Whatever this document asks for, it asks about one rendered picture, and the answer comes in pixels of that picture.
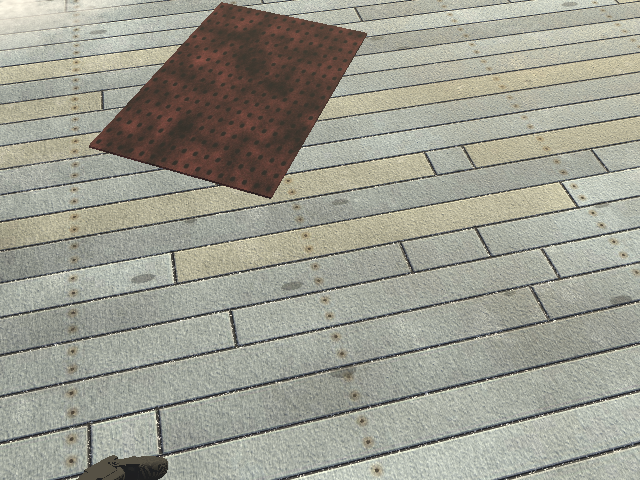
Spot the left robot hand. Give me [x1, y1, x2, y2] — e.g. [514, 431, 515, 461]
[76, 455, 168, 480]

